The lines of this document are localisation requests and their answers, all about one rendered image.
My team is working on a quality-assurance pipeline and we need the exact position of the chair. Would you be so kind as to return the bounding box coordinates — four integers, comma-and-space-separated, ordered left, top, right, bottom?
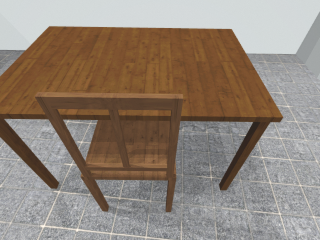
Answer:
35, 92, 184, 212

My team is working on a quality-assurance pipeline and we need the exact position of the table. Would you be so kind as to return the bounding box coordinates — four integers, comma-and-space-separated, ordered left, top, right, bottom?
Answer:
0, 26, 283, 191

